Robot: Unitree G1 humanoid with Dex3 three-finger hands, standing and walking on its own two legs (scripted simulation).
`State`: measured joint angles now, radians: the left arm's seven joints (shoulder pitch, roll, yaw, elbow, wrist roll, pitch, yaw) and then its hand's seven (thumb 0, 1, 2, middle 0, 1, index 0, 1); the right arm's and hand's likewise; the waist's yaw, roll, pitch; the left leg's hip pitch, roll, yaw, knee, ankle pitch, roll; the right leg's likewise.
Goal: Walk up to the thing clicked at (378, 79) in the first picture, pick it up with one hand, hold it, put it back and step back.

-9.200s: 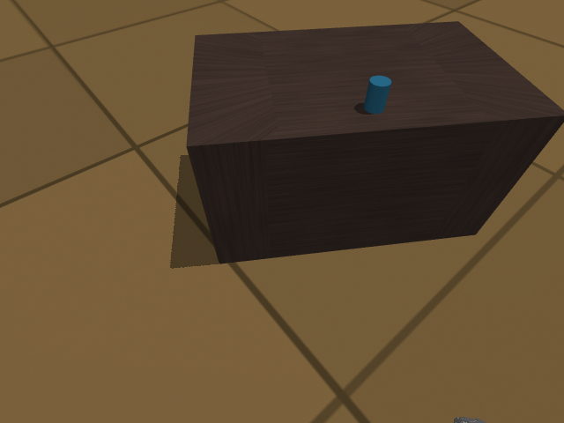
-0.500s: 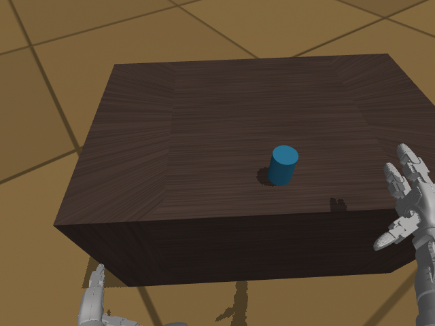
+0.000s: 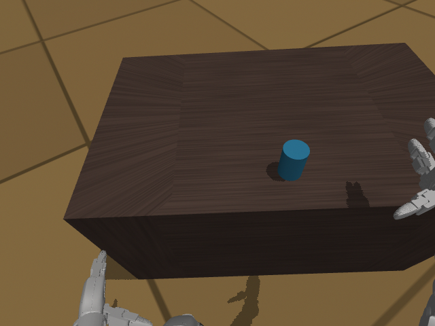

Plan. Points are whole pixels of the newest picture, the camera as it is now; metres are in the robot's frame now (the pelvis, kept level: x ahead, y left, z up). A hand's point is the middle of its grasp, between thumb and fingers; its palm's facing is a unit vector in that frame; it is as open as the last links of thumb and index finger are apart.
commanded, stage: go down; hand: right
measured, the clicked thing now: (292, 160) +0.49 -0.15 -0.06
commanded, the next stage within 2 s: approach in 1.78 s
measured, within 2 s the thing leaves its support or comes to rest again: neither
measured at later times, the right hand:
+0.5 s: hand (418, 156) +0.39 -0.34 +0.09, palm faces +0.10 +0.99 -0.02, open 17.6 cm
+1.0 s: hand (417, 146) +0.41 -0.35 +0.09, palm faces +0.10 +0.99 +0.00, open 17.5 cm
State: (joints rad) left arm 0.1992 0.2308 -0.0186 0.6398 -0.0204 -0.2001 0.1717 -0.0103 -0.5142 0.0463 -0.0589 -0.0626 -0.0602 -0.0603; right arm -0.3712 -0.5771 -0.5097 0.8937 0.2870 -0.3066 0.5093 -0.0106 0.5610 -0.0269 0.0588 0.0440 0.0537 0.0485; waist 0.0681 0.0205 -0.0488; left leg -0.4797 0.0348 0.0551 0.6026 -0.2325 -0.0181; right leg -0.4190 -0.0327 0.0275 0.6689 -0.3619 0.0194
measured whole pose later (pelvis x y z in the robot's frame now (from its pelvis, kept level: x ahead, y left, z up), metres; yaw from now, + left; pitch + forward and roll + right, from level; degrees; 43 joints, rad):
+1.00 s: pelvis +0.00 -0.01 -0.03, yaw +1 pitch +14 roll +2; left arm 0.27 0.26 -0.05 0.48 -0.02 -0.18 0.13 -0.01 -0.55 0.08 -0.06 -0.06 -0.05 -0.07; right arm -0.63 -0.79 -0.58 1.10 0.22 -0.24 0.58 -0.01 0.56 -0.04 0.06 0.05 0.06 0.05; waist 0.12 0.02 -0.12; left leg -0.74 0.02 0.05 0.79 -0.30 -0.02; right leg -0.69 -0.04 0.04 0.89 -0.46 0.02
